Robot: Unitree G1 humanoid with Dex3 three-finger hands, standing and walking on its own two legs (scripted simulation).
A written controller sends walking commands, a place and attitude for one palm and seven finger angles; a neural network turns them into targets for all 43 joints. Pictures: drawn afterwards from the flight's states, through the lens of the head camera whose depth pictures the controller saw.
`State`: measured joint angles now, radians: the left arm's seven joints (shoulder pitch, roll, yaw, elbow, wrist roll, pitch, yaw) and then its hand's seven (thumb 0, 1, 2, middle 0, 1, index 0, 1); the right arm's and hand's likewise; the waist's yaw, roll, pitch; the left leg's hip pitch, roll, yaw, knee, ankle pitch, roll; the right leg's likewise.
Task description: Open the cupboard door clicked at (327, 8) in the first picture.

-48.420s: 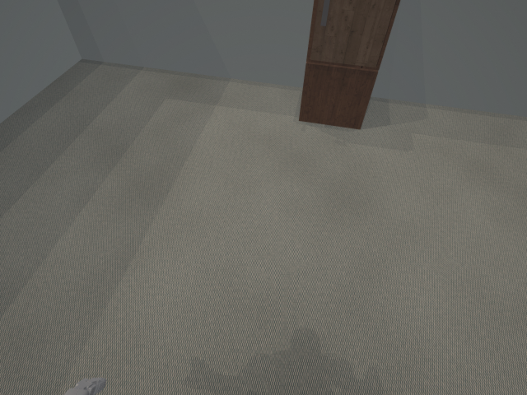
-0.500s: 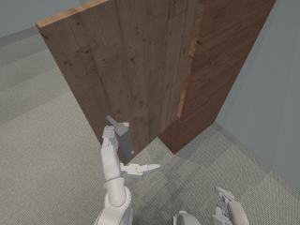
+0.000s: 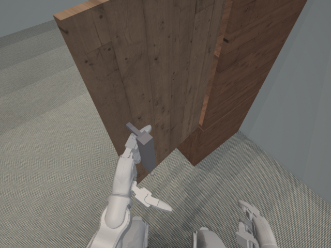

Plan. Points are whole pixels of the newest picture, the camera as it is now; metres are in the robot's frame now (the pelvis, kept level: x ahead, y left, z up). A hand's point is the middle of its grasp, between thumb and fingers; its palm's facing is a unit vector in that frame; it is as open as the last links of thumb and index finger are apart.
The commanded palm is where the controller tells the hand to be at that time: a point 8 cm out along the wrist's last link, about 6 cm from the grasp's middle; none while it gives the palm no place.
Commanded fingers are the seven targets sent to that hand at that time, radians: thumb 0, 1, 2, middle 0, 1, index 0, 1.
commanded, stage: slide the hand sideways off the handle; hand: left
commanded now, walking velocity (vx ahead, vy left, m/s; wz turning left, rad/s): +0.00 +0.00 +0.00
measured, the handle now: (141, 148) +0.35 +0.08 +0.04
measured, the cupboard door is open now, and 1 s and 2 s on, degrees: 97 98 98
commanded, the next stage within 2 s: draw the hand back to the body in 1.04 s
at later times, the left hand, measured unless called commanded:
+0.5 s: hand (139, 189) +0.24 +0.07 +0.04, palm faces -0.06 -1.00 +0.02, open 16.3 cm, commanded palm +0.22 +0.13 +0.04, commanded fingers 0.00 -0.50 0.30 -0.15 -0.30 -0.15 -0.30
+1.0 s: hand (117, 210) +0.20 +0.11 +0.04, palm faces -0.04 -1.00 +0.00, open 16.3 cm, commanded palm +0.17 +0.17 +0.04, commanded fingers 0.00 -0.50 0.30 -0.15 -0.30 -0.15 -0.30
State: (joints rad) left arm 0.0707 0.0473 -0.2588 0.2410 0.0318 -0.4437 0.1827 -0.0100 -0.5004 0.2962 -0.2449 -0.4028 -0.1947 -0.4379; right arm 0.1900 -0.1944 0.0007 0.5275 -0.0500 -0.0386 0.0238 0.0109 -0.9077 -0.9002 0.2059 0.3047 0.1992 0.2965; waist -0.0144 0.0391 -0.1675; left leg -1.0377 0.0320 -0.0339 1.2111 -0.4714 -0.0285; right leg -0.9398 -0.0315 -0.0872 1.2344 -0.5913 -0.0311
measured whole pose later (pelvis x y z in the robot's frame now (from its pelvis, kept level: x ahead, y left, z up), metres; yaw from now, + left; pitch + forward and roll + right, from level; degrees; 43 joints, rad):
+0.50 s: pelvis +0.01 +0.01 -0.01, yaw -1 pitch +18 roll -1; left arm 0.38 0.05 -0.26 -0.04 0.01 -0.44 0.12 -0.01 -0.50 0.30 -0.15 -0.30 -0.16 -0.31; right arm 0.22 -0.19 0.01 0.41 -0.03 0.00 0.02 0.01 -0.91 -0.90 0.20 0.30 0.20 0.30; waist 0.00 0.03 -0.17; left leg -1.06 0.03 -0.01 1.25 -0.52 -0.01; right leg -0.96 -0.03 -0.06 1.27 -0.62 -0.01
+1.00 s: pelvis +0.01 +0.00 -0.02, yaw -1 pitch +19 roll -1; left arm 0.60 0.12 -0.12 -0.19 -0.11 -0.48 -0.07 -0.01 -0.50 0.30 -0.15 -0.30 -0.16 -0.30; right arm 0.21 -0.20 -0.02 0.40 -0.01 -0.02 -0.02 0.01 -0.91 -0.90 0.20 0.30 0.20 0.30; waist 0.02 0.03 -0.19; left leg -1.11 0.04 -0.03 1.32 -0.55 -0.03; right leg -1.00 -0.02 -0.08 1.33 -0.65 -0.03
